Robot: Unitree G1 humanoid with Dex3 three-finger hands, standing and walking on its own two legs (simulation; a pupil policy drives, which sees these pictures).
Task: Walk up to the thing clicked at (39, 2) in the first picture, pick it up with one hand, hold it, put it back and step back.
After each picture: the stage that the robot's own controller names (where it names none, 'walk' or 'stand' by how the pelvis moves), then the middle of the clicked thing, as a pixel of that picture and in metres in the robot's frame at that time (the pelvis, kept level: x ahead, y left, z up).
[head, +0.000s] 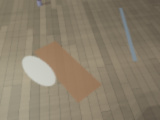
stand; out of the picture +2.31 +0.64 -0.65
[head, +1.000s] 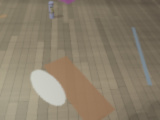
walk; (51, 10) +2.20 +0.36 -0.63
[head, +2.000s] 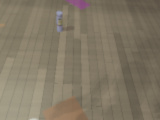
walk; (59, 22) +1.58 +0.17 -0.64
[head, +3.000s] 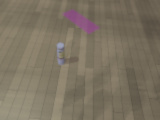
walk; (60, 54) +1.08 +0.16 -0.65
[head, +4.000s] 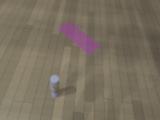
walk; (55, 86) +0.68 +0.15 -0.65
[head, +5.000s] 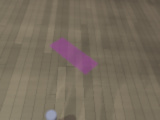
walk; out of the picture +0.43 +0.15 -0.65
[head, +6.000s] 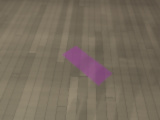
stand; out of the picture +0.34 +0.16 -0.65
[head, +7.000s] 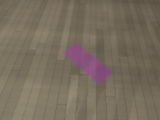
stand; out of the picture +0.33 +0.15 -0.65
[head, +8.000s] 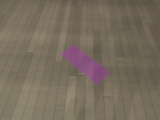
stand; out of the picture +0.35 +0.16 -0.66
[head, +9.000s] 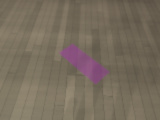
stand; out of the picture +0.33 +0.16 -0.66
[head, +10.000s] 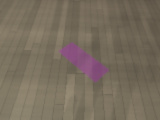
go down; out of the picture +0.33 +0.16 -0.66
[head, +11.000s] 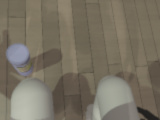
go down; (22, 62) +0.41 +0.21 -0.25
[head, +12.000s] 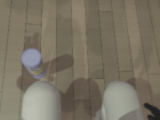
approach; (35, 66) +0.41 +0.19 -0.26
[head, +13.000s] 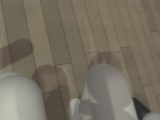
close in; out of the picture +0.39 +0.24 -0.16
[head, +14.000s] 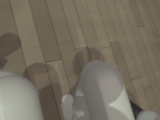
close; out of the picture +0.40 +0.25 -0.16
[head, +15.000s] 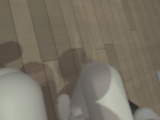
lift; out of the picture +0.37 +0.24 -0.16
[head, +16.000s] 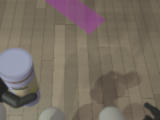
lift; (24, 84) +0.31 +0.18 +0.03
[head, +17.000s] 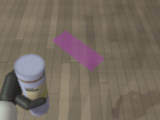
hold; (35, 90) +0.30 +0.15 +0.04
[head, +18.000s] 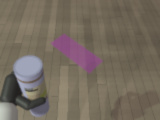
hold; (35, 90) +0.30 +0.16 +0.03
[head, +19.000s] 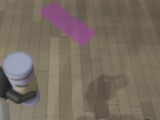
crouch; (25, 84) +0.34 +0.17 -0.03
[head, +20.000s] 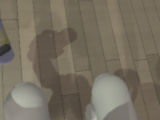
lower; out of the picture +0.46 +0.22 -0.06
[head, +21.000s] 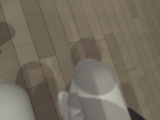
lower; out of the picture +0.43 +0.25 -0.16
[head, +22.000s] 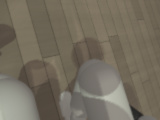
lower; out of the picture +0.41 +0.26 -0.16
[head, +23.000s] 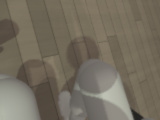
lower; out of the picture +0.43 +0.25 -0.16
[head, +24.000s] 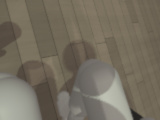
lower; out of the picture +0.42 +0.23 -0.16
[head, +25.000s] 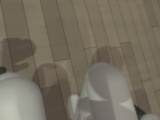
open; out of the picture +0.38 +0.24 -0.17
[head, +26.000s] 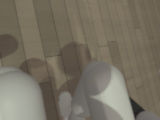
stand; out of the picture +0.37 +0.25 -0.17
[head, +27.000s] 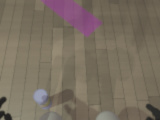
stand; (43, 100) +0.36 +0.19 -0.47
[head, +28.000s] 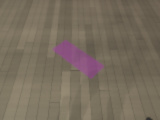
stand; out of the picture +0.33 +0.18 -0.60
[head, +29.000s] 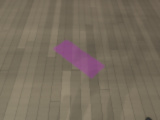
stand; out of the picture +0.33 +0.18 -0.60
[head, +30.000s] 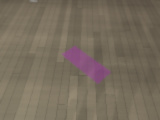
stand; out of the picture +0.36 +0.16 -0.65
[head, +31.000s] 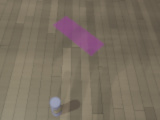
walk; (56, 107) +0.41 +0.13 -0.64
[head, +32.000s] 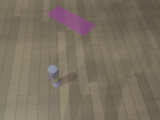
walk; (54, 77) +0.66 +0.22 -0.62
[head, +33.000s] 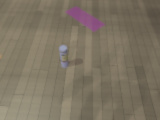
stand; (64, 57) +0.98 +0.20 -0.63
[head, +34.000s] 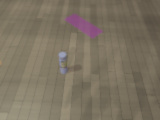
stand; (63, 63) +0.98 +0.17 -0.66
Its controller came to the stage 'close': yes
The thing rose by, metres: 0.68
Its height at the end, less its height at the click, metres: +0.00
